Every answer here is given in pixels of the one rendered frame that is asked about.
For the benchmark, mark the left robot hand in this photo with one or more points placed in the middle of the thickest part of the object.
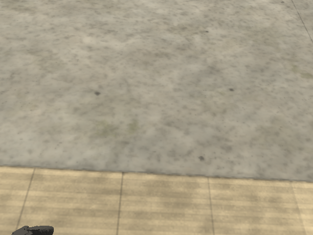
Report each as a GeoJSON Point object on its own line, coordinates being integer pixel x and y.
{"type": "Point", "coordinates": [35, 230]}

